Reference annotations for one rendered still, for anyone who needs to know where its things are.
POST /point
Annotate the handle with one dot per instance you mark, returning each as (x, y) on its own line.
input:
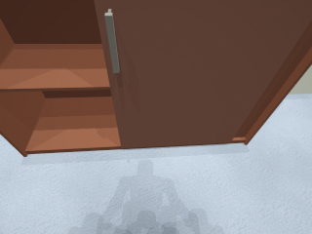
(109, 22)

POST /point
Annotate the wardrobe door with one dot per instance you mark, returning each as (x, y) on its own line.
(192, 71)
(298, 52)

